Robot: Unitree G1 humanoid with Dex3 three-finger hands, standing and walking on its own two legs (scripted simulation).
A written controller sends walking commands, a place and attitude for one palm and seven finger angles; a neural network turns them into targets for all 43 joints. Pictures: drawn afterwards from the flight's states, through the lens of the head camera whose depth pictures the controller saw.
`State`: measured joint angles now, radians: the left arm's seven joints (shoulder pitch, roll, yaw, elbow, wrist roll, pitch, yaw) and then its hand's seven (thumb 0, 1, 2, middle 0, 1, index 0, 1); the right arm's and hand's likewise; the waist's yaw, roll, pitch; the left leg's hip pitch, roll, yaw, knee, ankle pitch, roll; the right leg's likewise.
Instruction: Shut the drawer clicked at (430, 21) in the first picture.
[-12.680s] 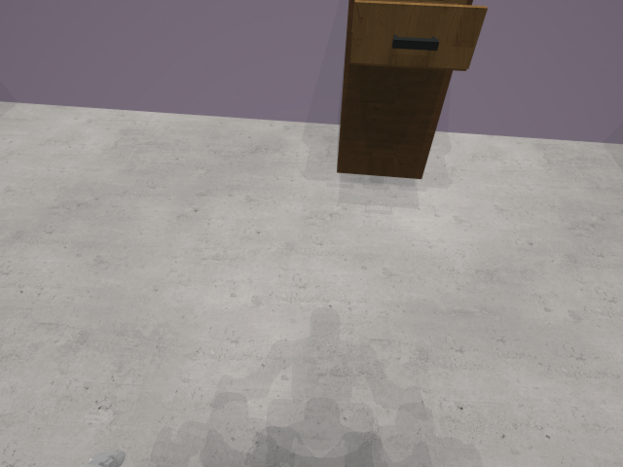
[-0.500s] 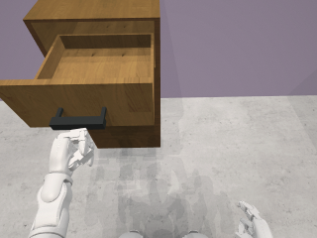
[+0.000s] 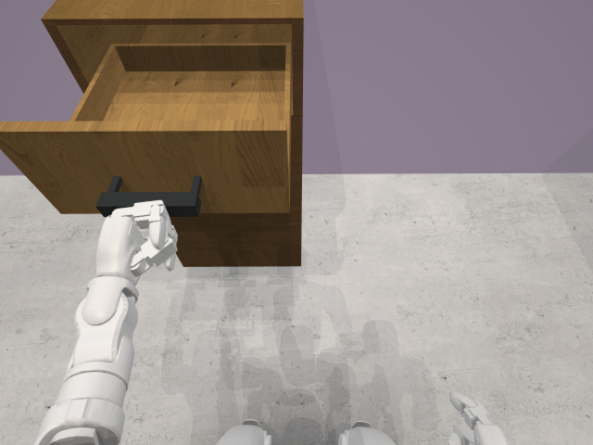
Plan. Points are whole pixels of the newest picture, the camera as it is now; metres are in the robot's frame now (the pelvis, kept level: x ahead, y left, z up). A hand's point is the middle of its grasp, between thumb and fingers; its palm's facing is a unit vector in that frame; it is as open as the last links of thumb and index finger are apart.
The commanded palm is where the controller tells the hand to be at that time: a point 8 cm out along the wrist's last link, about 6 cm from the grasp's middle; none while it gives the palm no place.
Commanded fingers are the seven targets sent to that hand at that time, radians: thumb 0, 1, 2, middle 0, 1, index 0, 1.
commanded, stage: push the drawer shut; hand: left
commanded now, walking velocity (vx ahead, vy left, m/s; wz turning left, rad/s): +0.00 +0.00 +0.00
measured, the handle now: (153, 193) +0.44 +0.23 +0.06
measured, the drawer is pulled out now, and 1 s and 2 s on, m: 0.26 0.13 0.02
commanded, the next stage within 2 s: none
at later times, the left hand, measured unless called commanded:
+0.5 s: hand (177, 203) +0.42 +0.19 +0.06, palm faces +0.04 -1.00 -0.04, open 3.1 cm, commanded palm +0.41 +0.24 +0.06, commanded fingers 0.00 0.90 0.90 -1.40 -1.60 -1.40 -1.60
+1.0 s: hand (185, 168) +0.49 +0.20 +0.06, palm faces +0.04 -1.00 -0.03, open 3.0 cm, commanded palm +0.48 +0.24 +0.06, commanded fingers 0.00 0.90 0.90 -1.40 -1.60 -1.40 -1.60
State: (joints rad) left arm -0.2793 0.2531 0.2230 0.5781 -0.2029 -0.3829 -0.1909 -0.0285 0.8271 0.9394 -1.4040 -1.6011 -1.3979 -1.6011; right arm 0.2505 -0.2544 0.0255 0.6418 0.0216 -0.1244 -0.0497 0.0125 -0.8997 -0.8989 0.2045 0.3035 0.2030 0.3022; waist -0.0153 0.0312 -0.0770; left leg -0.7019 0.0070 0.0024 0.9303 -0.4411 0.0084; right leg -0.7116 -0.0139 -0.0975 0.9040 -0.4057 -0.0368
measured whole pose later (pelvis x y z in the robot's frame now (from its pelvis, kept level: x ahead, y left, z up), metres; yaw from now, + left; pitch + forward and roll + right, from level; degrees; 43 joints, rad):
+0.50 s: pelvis -0.01 +0.01 -0.01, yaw -1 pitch +15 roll -1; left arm -0.60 0.35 0.32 0.94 -0.15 -0.44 -0.20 0.01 0.82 0.92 -1.40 -1.60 -1.40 -1.60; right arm 0.32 -0.27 0.03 0.66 0.01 -0.06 -0.04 0.01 -0.90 -0.90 0.20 0.30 0.20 0.30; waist -0.08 0.02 -0.08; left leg -0.78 0.02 0.02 0.96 -0.43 0.02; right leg -0.80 -0.01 -0.08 0.92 -0.38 -0.03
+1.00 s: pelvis -0.01 +0.02 -0.02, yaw -2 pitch +20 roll -2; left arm -0.88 0.46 0.39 1.19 -0.08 -0.44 -0.18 -0.02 0.81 0.93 -1.40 -1.60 -1.40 -1.60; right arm 0.35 -0.27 0.04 0.64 -0.02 -0.01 -0.01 0.01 -0.90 -0.90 0.21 0.30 0.20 0.30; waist -0.14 0.03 -0.09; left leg -0.93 0.02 0.02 1.04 -0.46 0.04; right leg -0.93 0.00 -0.08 0.97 -0.39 -0.02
